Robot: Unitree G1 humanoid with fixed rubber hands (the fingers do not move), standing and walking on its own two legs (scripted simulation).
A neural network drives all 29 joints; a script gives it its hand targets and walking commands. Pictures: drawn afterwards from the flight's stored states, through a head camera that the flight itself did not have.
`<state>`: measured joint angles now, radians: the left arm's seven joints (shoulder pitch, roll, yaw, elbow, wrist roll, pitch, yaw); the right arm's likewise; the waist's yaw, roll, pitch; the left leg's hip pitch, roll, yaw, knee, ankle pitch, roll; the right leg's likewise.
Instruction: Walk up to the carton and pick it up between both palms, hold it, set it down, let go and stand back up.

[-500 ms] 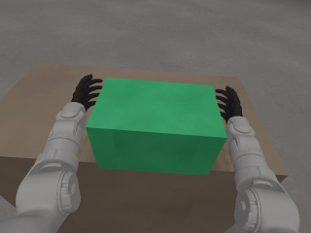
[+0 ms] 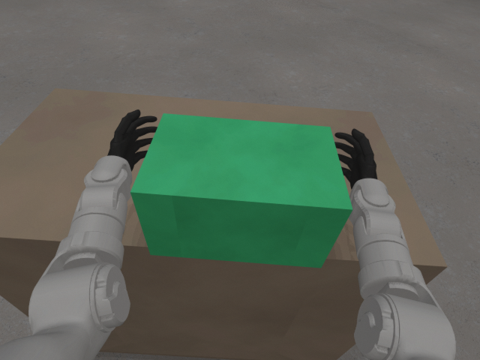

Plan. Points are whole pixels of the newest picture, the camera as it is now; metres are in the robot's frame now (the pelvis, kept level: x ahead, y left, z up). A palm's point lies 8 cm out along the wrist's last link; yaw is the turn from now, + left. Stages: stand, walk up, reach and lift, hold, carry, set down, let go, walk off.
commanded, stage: set down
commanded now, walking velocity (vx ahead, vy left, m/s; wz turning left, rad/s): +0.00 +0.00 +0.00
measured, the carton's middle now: (241, 190) +0.41 +0.01 +0.08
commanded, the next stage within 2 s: none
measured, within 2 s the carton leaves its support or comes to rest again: neither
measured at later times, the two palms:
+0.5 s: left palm (127, 180) +0.42 +0.21 +0.08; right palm (351, 201) +0.40 -0.19 +0.08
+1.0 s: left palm (76, 153) +0.39 +0.26 +0.18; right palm (417, 151) +0.38 -0.24 +0.22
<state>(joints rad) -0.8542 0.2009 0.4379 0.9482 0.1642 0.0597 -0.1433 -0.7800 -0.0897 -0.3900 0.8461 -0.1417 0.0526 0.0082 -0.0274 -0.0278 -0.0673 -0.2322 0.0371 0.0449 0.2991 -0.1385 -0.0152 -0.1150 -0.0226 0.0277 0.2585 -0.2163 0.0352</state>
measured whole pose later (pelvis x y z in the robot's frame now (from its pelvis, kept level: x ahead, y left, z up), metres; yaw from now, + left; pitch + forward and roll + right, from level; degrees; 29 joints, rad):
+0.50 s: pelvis -0.01 +0.00 +0.00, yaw +0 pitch +6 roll +0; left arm -0.85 0.27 0.20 1.08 -0.09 0.04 0.01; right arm -0.77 -0.16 -0.18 0.98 0.07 0.00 -0.08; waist -0.03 -0.02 -0.03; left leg -0.30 0.04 0.04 0.36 -0.15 -0.02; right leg -0.19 -0.02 0.03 0.33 -0.24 0.04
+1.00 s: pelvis -0.04 +0.01 -0.01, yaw -1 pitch +7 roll -1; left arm -0.90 0.44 0.06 0.94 -0.27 0.27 0.03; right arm -1.02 -0.44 -0.04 1.06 0.34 0.23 0.00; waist -0.03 0.00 -0.17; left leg -0.40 0.05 0.04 0.43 -0.14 -0.01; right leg -0.28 -0.01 0.03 0.36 -0.20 0.04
